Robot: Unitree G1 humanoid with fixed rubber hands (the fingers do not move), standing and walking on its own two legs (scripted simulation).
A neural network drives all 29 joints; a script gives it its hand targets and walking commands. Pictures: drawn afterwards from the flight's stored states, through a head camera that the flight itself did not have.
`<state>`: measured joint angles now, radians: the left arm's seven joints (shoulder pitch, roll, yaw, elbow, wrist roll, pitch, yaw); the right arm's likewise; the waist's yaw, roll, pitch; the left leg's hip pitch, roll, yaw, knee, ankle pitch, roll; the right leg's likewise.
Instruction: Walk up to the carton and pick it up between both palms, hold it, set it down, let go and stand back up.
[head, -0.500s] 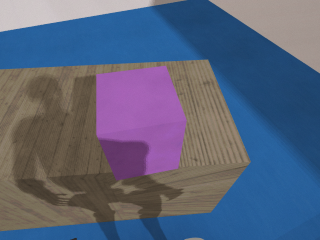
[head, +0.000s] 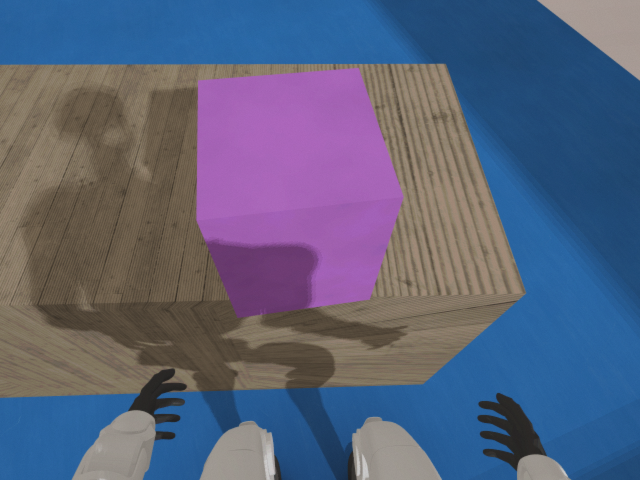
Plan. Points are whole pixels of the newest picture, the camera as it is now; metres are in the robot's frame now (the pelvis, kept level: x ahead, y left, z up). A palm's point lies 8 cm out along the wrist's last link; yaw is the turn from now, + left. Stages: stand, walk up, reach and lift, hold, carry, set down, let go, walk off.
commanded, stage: reach and lift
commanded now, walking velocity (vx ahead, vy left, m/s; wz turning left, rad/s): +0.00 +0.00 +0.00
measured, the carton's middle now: (293, 202) +0.44 +0.04 +0.04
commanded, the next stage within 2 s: none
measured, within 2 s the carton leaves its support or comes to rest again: neither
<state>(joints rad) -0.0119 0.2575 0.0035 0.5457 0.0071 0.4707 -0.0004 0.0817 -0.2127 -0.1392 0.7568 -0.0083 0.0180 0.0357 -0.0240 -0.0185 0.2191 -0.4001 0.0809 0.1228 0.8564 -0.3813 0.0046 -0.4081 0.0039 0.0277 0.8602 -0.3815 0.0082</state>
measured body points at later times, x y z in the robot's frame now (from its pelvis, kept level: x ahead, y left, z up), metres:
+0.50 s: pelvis +0.03 -0.01 +0.04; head +0.05 +0.00 +0.49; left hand +0.20 +0.24 -0.06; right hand +0.17 -0.23 -0.06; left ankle +0.05 +0.12 -0.70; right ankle +0.05 -0.12 -0.70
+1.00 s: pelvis +0.06 +0.00 +0.05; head +0.04 +0.02 +0.50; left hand +0.21 +0.23 -0.03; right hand +0.22 -0.20 -0.02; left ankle +0.05 +0.12 -0.70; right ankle +0.05 -0.12 -0.70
